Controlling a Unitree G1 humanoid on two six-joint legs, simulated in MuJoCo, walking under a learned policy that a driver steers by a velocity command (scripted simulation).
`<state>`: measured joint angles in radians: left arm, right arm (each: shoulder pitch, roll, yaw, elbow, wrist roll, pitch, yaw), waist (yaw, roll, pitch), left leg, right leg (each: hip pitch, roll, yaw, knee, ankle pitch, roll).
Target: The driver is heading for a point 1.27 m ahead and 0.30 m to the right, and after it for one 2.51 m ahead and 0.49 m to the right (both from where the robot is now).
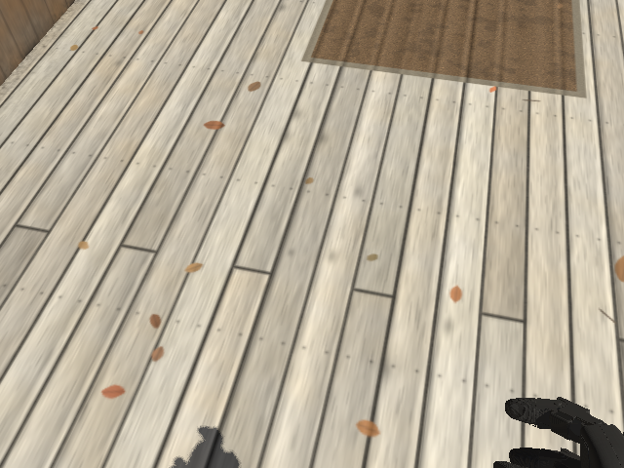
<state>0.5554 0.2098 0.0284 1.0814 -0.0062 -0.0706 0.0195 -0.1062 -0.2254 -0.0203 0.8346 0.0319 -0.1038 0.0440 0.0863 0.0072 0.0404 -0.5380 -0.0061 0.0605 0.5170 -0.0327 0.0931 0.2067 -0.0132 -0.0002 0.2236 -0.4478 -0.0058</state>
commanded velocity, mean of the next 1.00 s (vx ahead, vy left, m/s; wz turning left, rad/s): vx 0.49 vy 0.00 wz -0.30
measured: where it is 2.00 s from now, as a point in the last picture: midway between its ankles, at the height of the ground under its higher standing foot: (476, 229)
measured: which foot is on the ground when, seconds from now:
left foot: up 0.00-0.00, down 0.02-0.58, up 0.60-1.00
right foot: down 0.00-0.02, up 0.04-0.54, down 0.56-1.00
